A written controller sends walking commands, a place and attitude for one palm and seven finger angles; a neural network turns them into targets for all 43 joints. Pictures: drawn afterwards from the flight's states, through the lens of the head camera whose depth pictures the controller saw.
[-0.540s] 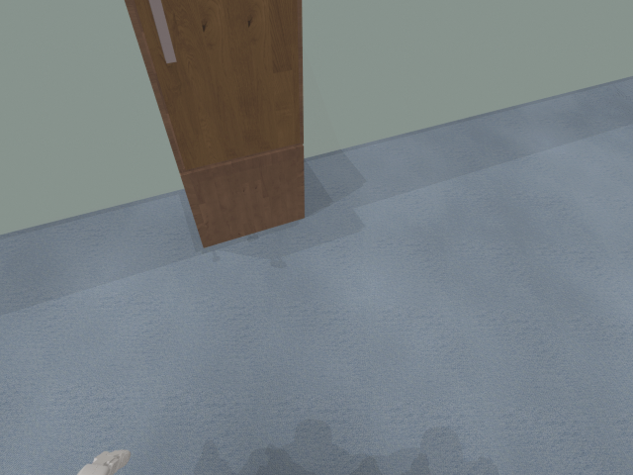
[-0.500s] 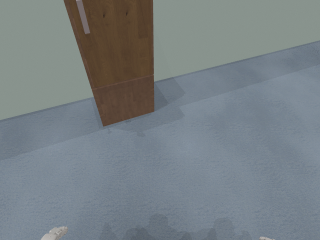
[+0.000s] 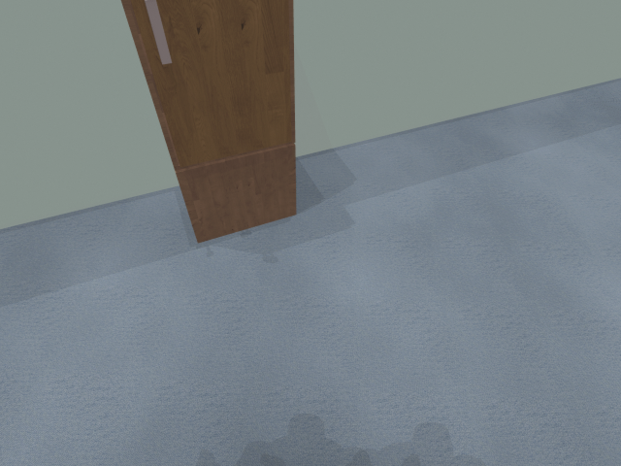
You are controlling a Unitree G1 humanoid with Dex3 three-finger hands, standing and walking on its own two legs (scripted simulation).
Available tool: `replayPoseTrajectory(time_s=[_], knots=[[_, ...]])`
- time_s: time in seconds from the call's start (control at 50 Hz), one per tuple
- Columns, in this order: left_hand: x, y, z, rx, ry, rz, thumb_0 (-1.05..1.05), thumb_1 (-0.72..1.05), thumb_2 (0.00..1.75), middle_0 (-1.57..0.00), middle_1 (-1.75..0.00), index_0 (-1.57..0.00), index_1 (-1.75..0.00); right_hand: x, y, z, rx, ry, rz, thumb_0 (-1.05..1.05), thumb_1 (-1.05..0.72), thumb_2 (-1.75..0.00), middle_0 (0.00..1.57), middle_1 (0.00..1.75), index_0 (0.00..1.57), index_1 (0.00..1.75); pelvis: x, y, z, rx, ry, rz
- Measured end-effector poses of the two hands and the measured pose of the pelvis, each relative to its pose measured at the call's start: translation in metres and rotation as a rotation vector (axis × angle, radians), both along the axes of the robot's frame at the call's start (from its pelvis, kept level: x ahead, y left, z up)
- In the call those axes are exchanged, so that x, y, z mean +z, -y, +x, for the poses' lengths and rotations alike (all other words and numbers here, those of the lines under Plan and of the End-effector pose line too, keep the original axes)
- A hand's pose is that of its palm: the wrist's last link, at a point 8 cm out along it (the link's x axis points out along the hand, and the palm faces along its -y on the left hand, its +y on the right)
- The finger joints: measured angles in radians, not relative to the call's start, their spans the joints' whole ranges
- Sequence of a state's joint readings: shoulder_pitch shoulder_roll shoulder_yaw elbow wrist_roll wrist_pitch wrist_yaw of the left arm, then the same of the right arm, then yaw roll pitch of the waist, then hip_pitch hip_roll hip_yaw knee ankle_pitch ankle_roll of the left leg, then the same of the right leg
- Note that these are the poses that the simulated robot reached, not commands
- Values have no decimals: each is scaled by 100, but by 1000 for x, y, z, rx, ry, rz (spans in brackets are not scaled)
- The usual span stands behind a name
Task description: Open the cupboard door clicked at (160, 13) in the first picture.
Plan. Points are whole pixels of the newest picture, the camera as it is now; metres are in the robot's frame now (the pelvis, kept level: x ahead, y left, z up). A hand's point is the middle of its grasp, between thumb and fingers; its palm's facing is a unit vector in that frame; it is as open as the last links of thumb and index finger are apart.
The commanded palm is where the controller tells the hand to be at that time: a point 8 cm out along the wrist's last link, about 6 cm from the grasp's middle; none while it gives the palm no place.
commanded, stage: stand and wait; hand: left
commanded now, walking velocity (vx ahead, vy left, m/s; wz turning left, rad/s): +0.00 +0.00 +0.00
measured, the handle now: (157, 28) +1.07 +0.47 +0.10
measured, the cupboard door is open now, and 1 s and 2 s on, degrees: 0 0 0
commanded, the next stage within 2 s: look at it before walking up in 0.28 s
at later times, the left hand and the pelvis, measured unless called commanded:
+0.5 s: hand out of the picture +0.06 +0.24 -0.15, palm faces -0.03 -0.94 -0.34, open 7.4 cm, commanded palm none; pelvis -0.02 -0.01 +0.00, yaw +0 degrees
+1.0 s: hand out of the picture +0.05 +0.24 -0.15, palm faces -0.03 -0.94 -0.33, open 7.4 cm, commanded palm none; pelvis -0.02 -0.01 +0.00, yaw +0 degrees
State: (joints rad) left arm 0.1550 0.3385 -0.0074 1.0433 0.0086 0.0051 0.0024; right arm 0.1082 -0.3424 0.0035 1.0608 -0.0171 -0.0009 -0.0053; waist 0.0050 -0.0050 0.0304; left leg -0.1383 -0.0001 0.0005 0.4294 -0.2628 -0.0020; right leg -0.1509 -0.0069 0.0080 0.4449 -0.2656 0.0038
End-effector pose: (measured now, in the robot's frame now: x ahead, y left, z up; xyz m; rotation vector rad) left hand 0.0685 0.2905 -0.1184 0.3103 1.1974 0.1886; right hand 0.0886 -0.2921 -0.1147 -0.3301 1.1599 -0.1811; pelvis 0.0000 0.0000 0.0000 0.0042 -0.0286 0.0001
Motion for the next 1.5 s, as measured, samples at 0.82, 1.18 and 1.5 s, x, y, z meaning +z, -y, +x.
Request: replayPoseTrajectory(time_s=[0.82,1.18,1.5], knots=[[2,7,-27,0,-26,-3,0,90,90,-20,-30,-21,-30,-3,7,-48,-31,-65,12,0,-91,-90,21,30,20,30,4,6,-21,-5,8,0],[-13,23,-30,10,-77,-57,0,90,90,-20,-30,-20,-30,-14,-14,-47,-56,-79,57,0,-91,-90,20,30,20,30,-1,4,0,-38,-7,-5],[-35,90,-3,48,-201,-140,0,90,90,-20,-30,-20,-30,-47,-40,-61,-223,-316,181,0,-91,-90,20,30,20,30,-16,27,94,-120,-24,-2]])
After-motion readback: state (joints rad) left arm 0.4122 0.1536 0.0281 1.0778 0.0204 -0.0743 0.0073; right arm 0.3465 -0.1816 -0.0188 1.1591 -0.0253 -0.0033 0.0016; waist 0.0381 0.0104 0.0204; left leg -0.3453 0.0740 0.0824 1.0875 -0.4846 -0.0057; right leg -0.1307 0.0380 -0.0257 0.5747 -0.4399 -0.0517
